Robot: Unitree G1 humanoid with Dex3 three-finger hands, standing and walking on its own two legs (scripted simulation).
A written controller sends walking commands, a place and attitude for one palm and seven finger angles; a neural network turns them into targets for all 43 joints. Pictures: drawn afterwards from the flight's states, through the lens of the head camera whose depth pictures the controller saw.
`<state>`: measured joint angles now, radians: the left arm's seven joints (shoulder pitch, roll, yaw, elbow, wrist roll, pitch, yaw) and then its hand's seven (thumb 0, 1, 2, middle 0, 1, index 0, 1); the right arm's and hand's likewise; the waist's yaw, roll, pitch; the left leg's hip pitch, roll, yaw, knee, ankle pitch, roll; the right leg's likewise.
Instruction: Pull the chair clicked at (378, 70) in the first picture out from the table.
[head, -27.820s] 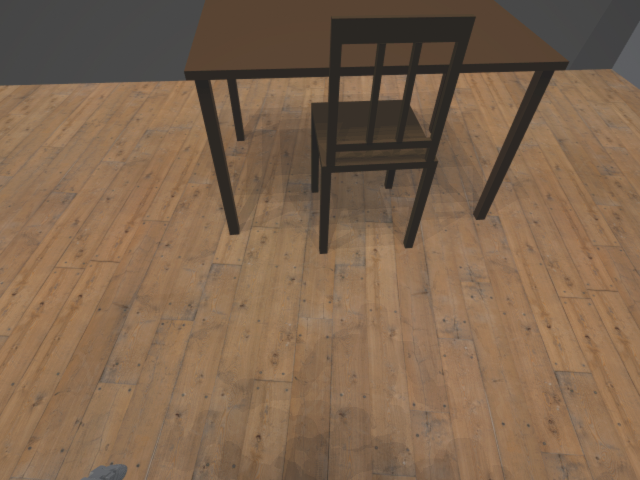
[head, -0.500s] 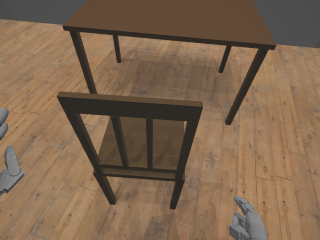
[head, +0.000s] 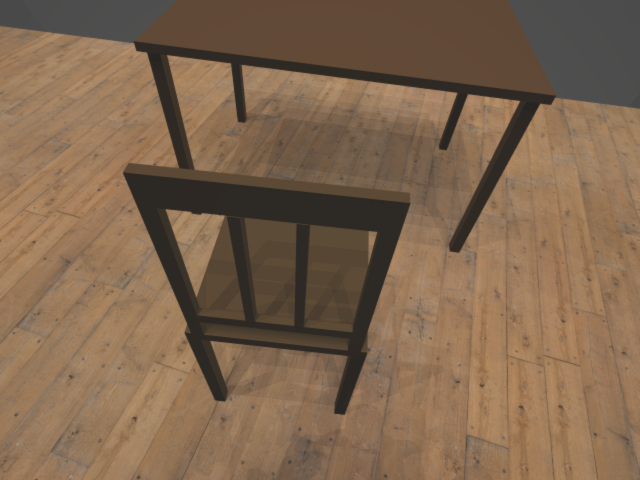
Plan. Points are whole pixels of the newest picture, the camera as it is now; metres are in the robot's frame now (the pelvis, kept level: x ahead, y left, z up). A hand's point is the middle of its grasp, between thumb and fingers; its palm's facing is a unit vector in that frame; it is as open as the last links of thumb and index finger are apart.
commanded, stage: let the arm hang, fingers relaxed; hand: left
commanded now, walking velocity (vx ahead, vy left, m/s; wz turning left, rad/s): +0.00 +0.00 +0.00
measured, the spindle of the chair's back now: (244, 273) +0.44 +0.15 -0.08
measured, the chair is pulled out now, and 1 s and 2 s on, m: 0.59 0.59 0.59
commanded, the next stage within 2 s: look to check the result in 0.76 s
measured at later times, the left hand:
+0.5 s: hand out of the picture -0.02 +0.14 -0.17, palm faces +0.04 -0.99 -0.16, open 7.4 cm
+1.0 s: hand out of the picture -0.01 +0.14 -0.17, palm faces +0.05 -0.98 -0.17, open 7.4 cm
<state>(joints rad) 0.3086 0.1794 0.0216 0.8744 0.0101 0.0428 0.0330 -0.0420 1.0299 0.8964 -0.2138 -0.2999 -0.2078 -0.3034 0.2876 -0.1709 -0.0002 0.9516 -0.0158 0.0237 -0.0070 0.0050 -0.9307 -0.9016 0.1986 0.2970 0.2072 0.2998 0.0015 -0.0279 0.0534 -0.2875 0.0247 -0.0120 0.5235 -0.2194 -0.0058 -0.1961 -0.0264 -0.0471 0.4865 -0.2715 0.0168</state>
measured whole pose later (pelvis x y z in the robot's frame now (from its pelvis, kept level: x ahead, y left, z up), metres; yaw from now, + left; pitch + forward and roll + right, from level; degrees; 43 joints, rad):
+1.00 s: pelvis +0.00 -0.02 +0.00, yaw +0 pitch -2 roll -1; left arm 0.33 0.11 0.00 1.06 0.00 0.01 0.03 0.00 0.91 0.90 -0.20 -0.30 -0.20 -0.30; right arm 0.33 -0.11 -0.01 1.09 -0.01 0.00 -0.03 0.01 -0.91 -0.90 0.19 0.30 0.20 0.30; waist 0.00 0.02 0.05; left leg -0.25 0.04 -0.02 0.49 -0.20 -0.03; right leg -0.17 -0.01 -0.06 0.48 -0.27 -0.01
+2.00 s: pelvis +0.01 -0.02 +0.00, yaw +1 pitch -1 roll +0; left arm 0.33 0.11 0.00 1.06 0.01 0.01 0.03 0.00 0.91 0.90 -0.20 -0.30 -0.20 -0.30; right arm 0.33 -0.11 -0.01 1.09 0.00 0.00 -0.03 0.01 -0.91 -0.90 0.19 0.30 0.20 0.30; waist 0.00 0.02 0.05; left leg -0.25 0.03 -0.03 0.48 -0.20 -0.03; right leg -0.17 -0.02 -0.06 0.47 -0.28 -0.01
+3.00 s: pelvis +0.01 -0.01 +0.00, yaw +1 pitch -1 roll +0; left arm 0.35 0.11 0.00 1.07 0.01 0.01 0.03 0.00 0.91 0.90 -0.20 -0.30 -0.20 -0.30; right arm 0.33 -0.11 0.00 1.10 0.00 0.00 -0.04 0.01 -0.91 -0.90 0.19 0.30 0.20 0.30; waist 0.01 0.01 0.04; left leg -0.25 0.03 -0.03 0.48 -0.21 -0.02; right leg -0.16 -0.02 -0.06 0.46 -0.28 0.00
